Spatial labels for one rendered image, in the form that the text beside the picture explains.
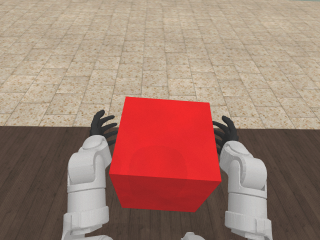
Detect robot right forearm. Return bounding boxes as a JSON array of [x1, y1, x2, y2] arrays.
[[219, 140, 273, 240]]

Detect robot left hand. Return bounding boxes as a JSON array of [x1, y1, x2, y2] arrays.
[[89, 109, 118, 146]]

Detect robot right hand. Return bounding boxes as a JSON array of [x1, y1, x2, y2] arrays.
[[212, 115, 239, 155]]

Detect right robot shin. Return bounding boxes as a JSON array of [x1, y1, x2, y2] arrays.
[[185, 232, 195, 236]]

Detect robot left forearm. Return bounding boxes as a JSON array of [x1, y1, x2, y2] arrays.
[[61, 135, 112, 240]]

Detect carton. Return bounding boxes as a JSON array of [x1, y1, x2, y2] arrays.
[[109, 96, 222, 213]]

